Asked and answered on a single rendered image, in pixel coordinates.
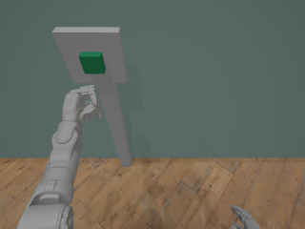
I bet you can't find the button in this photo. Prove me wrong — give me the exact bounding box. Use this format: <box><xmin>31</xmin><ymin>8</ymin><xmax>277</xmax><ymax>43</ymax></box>
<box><xmin>78</xmin><ymin>52</ymin><xmax>106</xmax><ymax>74</ymax></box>

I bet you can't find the panel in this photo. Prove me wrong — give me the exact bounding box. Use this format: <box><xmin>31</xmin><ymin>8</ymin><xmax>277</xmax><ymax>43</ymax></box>
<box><xmin>52</xmin><ymin>27</ymin><xmax>132</xmax><ymax>167</ymax></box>

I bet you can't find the robot left forearm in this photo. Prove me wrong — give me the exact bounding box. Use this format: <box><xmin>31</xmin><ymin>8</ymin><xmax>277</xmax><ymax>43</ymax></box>
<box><xmin>16</xmin><ymin>121</ymin><xmax>83</xmax><ymax>229</ymax></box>

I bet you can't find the left robot upper arm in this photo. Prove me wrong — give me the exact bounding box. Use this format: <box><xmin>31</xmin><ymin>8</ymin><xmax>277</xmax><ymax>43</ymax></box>
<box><xmin>18</xmin><ymin>203</ymin><xmax>74</xmax><ymax>229</ymax></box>

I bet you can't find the right robot hand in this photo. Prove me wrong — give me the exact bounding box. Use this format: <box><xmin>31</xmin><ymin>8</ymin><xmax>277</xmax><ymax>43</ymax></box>
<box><xmin>231</xmin><ymin>204</ymin><xmax>261</xmax><ymax>229</ymax></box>

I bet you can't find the left robot hand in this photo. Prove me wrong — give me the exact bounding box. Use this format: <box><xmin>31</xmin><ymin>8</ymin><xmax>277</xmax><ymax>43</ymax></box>
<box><xmin>62</xmin><ymin>85</ymin><xmax>103</xmax><ymax>128</ymax></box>

